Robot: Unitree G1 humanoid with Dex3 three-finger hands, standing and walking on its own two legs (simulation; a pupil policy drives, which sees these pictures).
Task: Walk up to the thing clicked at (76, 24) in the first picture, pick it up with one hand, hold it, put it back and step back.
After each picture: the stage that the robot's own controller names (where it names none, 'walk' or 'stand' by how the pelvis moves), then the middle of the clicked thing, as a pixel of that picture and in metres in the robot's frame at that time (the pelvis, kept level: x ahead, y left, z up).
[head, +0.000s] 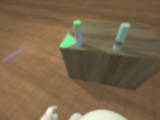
stand; (78, 34) +0.77 +0.21 +0.05
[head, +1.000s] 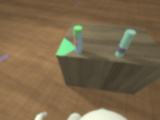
walk; (78, 40) +0.65 +0.18 +0.06
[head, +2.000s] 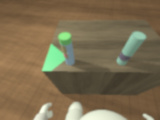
stand; (67, 51) +0.44 +0.22 +0.09
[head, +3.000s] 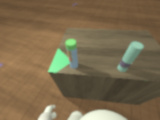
stand; (72, 55) +0.46 +0.21 +0.05
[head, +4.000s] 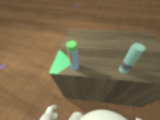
stand; (73, 57) +0.45 +0.20 +0.05
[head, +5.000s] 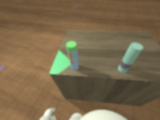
stand; (73, 57) +0.46 +0.20 +0.05
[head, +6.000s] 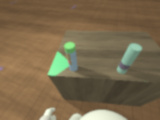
stand; (71, 58) +0.44 +0.21 +0.05
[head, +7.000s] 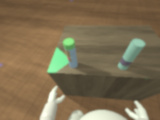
rise first; (71, 55) +0.45 +0.21 +0.05
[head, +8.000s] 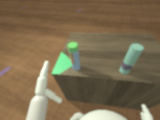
go down; (74, 57) +0.45 +0.22 +0.05
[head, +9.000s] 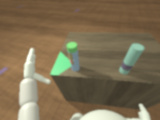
go down; (73, 58) +0.45 +0.20 +0.06
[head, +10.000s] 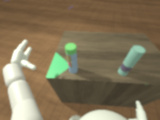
go down; (72, 60) +0.42 +0.19 +0.06
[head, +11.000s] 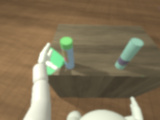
close in; (68, 55) +0.44 +0.20 +0.07
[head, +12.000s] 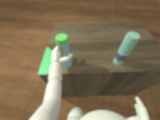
close; (64, 52) +0.45 +0.21 +0.10
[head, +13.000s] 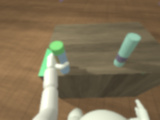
lift; (61, 59) +0.39 +0.23 +0.09
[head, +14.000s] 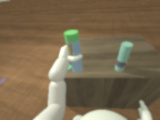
lift; (74, 53) +0.35 +0.14 +0.23
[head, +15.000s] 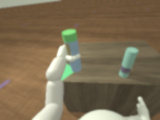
hold; (73, 53) +0.34 +0.16 +0.25
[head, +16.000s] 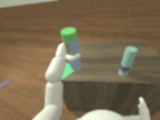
hold; (72, 52) +0.33 +0.15 +0.26
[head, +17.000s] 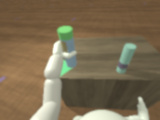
crouch; (68, 49) +0.36 +0.18 +0.24
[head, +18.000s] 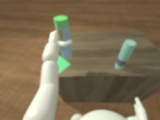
lower; (64, 39) +0.45 +0.21 +0.24
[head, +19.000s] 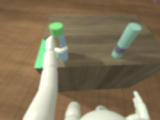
lower; (60, 44) +0.48 +0.22 +0.11
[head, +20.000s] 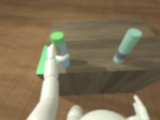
lower; (61, 52) +0.44 +0.22 +0.10
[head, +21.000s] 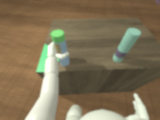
lower; (61, 50) +0.45 +0.22 +0.10
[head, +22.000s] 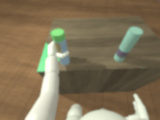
lower; (62, 49) +0.45 +0.22 +0.11
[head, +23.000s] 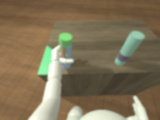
open; (65, 53) +0.43 +0.20 +0.10
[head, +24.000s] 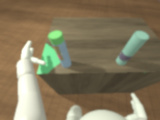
sink last; (62, 52) +0.43 +0.22 +0.10
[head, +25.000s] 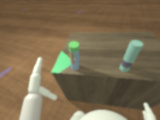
sink last; (74, 57) +0.45 +0.21 +0.08
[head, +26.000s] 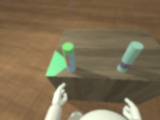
stand; (69, 59) +0.41 +0.21 +0.06
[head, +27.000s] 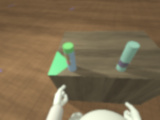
stand; (70, 58) +0.44 +0.22 +0.06
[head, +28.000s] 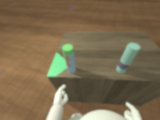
stand; (69, 60) +0.42 +0.22 +0.06
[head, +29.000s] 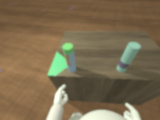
stand; (70, 59) +0.43 +0.22 +0.06
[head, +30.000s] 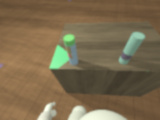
walk; (71, 51) +0.47 +0.20 +0.07
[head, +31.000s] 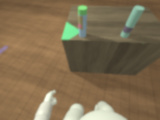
walk; (82, 23) +0.75 +0.17 +0.08
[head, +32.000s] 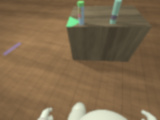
stand; (81, 13) +1.12 +0.26 +0.08
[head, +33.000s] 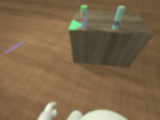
stand; (84, 17) +1.10 +0.21 +0.06
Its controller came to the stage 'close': yes
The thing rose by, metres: 0.21
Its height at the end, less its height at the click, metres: +0.00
